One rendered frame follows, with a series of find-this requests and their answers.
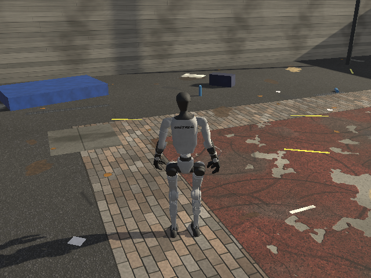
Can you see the right robot forearm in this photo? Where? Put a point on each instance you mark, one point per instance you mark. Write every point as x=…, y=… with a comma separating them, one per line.
x=213, y=153

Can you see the robot right upper arm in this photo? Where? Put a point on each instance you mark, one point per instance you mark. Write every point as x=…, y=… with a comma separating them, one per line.
x=205, y=131

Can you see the robot left hand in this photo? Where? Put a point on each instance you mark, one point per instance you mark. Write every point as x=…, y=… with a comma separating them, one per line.
x=161, y=161

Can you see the robot right hand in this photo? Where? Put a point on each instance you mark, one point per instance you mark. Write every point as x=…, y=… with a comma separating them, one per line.
x=212, y=164

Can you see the robot right shin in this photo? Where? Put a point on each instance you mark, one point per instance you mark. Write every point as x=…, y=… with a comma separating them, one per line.
x=196, y=209

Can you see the robot left upper arm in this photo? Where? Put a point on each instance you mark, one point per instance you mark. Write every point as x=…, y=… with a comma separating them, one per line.
x=164, y=132

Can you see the robot head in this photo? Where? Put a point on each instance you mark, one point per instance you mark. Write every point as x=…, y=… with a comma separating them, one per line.
x=183, y=101

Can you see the left robot forearm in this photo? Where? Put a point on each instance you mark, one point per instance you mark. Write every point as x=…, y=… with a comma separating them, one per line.
x=158, y=152

